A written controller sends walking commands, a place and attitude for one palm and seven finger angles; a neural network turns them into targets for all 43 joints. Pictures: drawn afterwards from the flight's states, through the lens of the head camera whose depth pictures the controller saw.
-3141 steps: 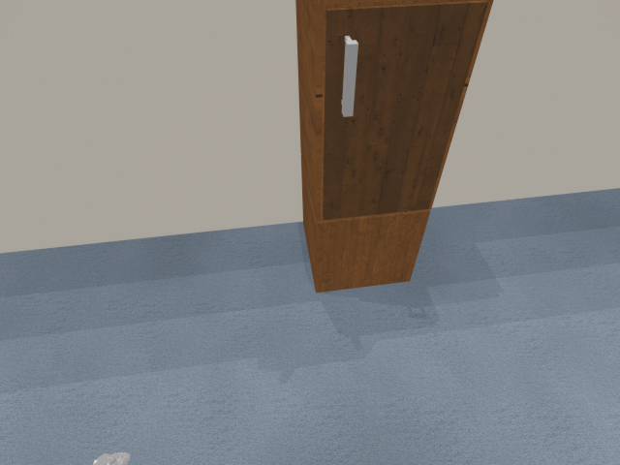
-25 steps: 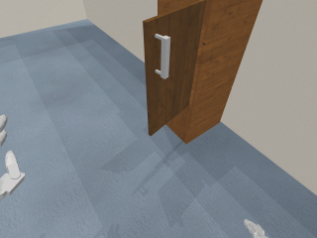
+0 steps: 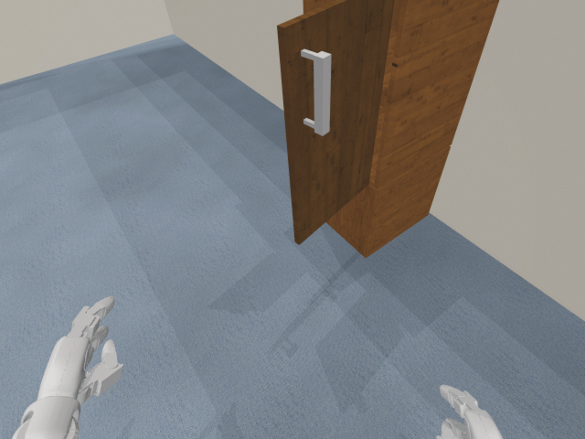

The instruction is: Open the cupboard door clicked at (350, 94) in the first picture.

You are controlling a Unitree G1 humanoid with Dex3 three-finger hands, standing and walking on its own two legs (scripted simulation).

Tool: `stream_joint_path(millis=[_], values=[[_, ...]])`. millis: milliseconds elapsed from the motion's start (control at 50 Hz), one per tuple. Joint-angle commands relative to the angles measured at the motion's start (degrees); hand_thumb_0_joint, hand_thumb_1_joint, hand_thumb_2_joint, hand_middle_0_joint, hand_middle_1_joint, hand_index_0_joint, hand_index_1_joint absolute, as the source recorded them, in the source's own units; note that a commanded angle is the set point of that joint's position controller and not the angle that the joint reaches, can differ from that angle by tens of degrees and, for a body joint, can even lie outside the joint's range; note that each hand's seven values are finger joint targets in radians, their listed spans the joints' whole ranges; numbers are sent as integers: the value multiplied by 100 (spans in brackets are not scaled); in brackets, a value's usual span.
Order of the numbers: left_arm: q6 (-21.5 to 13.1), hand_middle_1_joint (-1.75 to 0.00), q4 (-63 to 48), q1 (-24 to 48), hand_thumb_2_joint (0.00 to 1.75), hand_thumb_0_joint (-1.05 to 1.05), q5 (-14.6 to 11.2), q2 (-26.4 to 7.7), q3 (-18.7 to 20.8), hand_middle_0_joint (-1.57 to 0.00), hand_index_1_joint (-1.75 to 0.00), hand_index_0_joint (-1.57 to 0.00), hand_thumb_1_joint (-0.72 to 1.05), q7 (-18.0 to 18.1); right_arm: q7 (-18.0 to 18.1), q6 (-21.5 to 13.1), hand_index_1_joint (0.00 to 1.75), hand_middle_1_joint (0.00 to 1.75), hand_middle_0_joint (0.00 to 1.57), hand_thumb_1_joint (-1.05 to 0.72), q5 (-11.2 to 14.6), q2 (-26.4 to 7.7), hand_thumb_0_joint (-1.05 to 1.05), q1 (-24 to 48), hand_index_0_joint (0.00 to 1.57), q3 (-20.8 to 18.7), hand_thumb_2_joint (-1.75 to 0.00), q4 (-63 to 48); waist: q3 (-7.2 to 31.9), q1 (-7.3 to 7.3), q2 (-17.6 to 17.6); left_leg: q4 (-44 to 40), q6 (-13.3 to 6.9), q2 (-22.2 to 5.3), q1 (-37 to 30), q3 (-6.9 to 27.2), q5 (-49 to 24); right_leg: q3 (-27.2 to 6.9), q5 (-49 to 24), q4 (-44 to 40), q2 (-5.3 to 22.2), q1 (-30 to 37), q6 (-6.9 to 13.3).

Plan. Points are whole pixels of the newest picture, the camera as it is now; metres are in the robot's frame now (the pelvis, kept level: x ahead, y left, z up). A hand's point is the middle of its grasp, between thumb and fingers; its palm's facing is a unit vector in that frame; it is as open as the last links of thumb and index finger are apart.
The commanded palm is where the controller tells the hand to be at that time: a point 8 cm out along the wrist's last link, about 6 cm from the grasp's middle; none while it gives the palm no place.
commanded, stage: let the arm hang, fingers relaxed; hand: left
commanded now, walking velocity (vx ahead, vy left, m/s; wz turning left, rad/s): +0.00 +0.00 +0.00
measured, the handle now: (314, 93) +0.71 -0.01 +0.13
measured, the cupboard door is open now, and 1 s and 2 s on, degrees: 100 100 100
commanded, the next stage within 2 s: look to check the result in 0.98 s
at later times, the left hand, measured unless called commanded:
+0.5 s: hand out of the picture -0.01 +0.21 -0.15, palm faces +0.01 -0.96 -0.29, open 7.3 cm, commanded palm none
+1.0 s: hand out of the picture +0.06 +0.20 -0.14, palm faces +0.00 -0.96 -0.27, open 7.4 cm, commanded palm none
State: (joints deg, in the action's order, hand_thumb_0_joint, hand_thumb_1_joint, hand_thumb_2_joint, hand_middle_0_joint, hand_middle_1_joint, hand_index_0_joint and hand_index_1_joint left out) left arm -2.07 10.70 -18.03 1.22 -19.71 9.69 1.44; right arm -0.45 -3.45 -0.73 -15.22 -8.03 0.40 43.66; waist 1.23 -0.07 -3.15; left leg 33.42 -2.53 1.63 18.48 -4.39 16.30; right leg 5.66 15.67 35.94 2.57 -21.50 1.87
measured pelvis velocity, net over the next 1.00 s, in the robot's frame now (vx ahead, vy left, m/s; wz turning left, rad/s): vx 0.01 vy -0.01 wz -0.01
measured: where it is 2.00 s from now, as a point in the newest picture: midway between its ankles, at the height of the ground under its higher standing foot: outside the picture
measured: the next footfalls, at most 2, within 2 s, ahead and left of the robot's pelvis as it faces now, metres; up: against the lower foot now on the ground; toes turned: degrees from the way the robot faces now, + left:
none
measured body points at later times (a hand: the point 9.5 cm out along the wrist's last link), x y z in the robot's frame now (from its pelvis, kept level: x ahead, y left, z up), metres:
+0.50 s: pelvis -0.01 +0.00 +0.02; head +0.01 -0.02 +0.46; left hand -0.01 +0.26 -0.13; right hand -0.02 -0.23 -0.15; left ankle +0.01 +0.09 -0.73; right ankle +0.03 -0.10 -0.73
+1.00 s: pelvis +0.01 -0.01 +0.02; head +0.02 -0.02 +0.47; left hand +0.06 +0.25 -0.12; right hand +0.04 -0.26 -0.14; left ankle +0.01 +0.10 -0.73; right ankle +0.03 -0.10 -0.73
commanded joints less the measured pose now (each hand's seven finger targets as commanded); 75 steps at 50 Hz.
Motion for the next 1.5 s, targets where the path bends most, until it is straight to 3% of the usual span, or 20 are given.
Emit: stream_joint_path(millis=[0,20,40,60,80,120,140,160,200,240,260,280,340,440,520,760,820,980,1480], values=[[113,-30,1283,-185,90,0,109,-300,-387,-20,-30,-20,90,-128,36,3,30,30,20,-90,-63,-819,0,55,20,-268,-90,-284,553,107,1126,-652,-227,-934,415,1175,-1629,-879,-1121,-548,323,1305,45],[104,-30,1635,-41,90,0,115,-413,-441,-20,-30,-20,90,-121,38,67,30,30,20,-90,-28,-747,0,-43,20,-261,-90,-181,597,37,1507,-381,-65,-607,105,834,-1277,-1130,-1607,-892,666,1246,181],[121,-30,1964,145,90,0,89,-439,-509,-20,-30,-20,90,-114,41,154,30,30,20,-90,-8,-624,0,-196,20,-236,-90,-55,556,-77,1726,-251,30,-387,-206,627,-777,-1284,-1546,-1197,947,1006,338],[134,-30,2255,351,90,0,58,-436,-565,-20,-30,-20,90,-94,33,232,30,30,20,-90,-26,-587,0,-304,20,-227,-90,95,446,-165,1505,-245,69,-329,-405,568,-608,-1285,-1357,-1315,1016,815,451],[142,-30,2550,463,90,0,23,-344,-651,-20,-30,-20,90,-82,31,276,30,30,20,-90,-39,-475,0,-351,20,-185,-90,292,322,-191,985,-352,88,-365,-592,556,-660,-1254,-1112,-1366,983,624,451],[150,-30,3081,483,90,0,-29,-192,-764,-20,-30,-20,90,-58,41,306,30,30,20,-90,-58,-358,0,-346,20,-112,-90,563,129,-153,-114,-826,77,-564,-682,721,-976,-1007,-609,-1310,651,584,271],[165,-30,3335,399,90,0,-49,-105,-800,-20,-30,-20,90,-43,56,315,30,30,20,-90,-62,-343,0,-286,20,-87,-90,674,-27,-69,-440,-1125,46,-680,-424,882,-808,-911,-338,-1342,491,760,180],[162,-30,3581,279,90,0,-53,-127,-810,-20,-30,-20,90,-28,64,322,30,30,20,-90,-42,-361,0,-280,20,-77,-90,759,-30,10,-480,-1237,33,-727,-287,944,-742,-873,-319,-1408,443,1005,139],[146,-30,3969,127,90,0,-45,24,-731,-20,-30,-20,90,-13,96,336,30,30,20,-90,-61,-292,0,-377,20,-112,-90,946,100,33,-706,-1339,46,-722,-237,905,-427,-830,-309,-1541,459,1298,169],[139,-30,4274,141,90,0,-65,-13,-780,-20,-30,-20,90,-12,100,366,30,30,20,-90,-44,-261,0,-539,20,-107,-90,1156,84,12,-518,-1414,62,-697,-270,875,-178,-851,-127,-1685,478,1328,196],[128,-30,4362,199,90,0,-62,-58,-763,-20,-30,-20,90,-10,109,378,30,30,20,-90,-28,-338,0,-630,20,-144,-90,1205,-48,-2,-136,-1414,57,-722,-298,886,-156,-806,-23,-1789,473,1251,204],[126,-30,4470,249,90,0,-62,-28,-773,-20,-30,-20,90,-13,113,391,30,30,20,-90,-34,-339,0,-705,20,-159,-90,1295,-189,-28,24,-1454,55,-710,-297,865,12,-832,208,-1911,487,1115,207],[128,-30,4740,306,90,0,-61,-74,-768,-20,-30,-20,90,-15,124,404,30,30,20,-90,-34,-356,0,-909,20,-189,-90,1540,-504,-63,269,-1529,22,-694,-343,841,166,-845,574,-2075,473,835,210],[133,-30,4998,290,90,0,-57,-79,-755,-20,-30,-20,90,1,144,399,30,30,20,-90,-40,-338,0,-1076,20,-212,-90,1756,-585,-68,457,-1583,-15,-698,-369,827,253,-859,792,-2125,454,751,202],[145,-30,5080,320,90,0,-50,-116,-728,-20,-30,-20,90,4,145,395,30,30,20,-90,-49,-318,0,-1068,20,-224,-90,1845,-677,-48,358,-1662,-31,-705,-292,845,399,-861,896,-2111,440,703,184],[59,-30,5178,531,90,0,-54,-185,-711,-20,-30,-20,90,21,165,271,30,30,20,-90,-22,-461,0,-703,20,-219,-90,1913,-440,6,209,-1786,8,-843,-591,878,-649,-759,-422,-1862,461,1174,160],[63,-30,5193,637,90,0,-52,-198,-713,-20,-30,-20,90,11,166,278,30,30,20,-90,-34,-500,0,-592,20,-214,-90,1931,-569,-10,159,-1863,38,-834,-577,872,-522,-798,-323,-1938,469,1146,149],[6,-30,5166,850,90,0,-43,-395,-675,-20,-30,-20,90,1,155,252,30,30,20,-90,-26,-718,0,-338,20,-251,-90,1904,-255,-38,279,-1821,51,-849,-903,832,-879,-834,-646,-2021,531,1341,150],[-57,-30,5146,1301,90,0,-59,-902,-652,-20,-30,-20,90,-5,140,272,30,30,20,-90,-15,-1274,0,147,20,-267,-90,1834,29,-65,381,-1819,119,-919,-1340,763,-1376,-871,-1701,-2187,633,1733,68]])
